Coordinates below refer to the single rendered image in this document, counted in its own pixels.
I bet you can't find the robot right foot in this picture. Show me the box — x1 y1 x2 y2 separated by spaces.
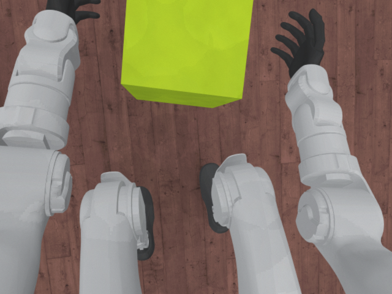
199 163 228 233

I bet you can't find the carton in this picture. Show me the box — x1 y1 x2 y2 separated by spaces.
121 0 253 108

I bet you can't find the robot left upper arm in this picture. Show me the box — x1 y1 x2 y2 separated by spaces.
0 146 72 294

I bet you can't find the robot left hand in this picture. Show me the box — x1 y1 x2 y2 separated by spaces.
46 0 100 24

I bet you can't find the robot right upper arm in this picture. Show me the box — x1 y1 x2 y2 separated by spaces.
296 187 392 294

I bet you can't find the left robot forearm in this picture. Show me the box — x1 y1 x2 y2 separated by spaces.
0 10 80 150

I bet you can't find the right robot forearm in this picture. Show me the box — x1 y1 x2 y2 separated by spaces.
285 64 384 234

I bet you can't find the robot right hand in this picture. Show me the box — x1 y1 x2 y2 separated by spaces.
271 9 325 78

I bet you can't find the robot left shin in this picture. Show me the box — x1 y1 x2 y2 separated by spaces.
80 171 149 249

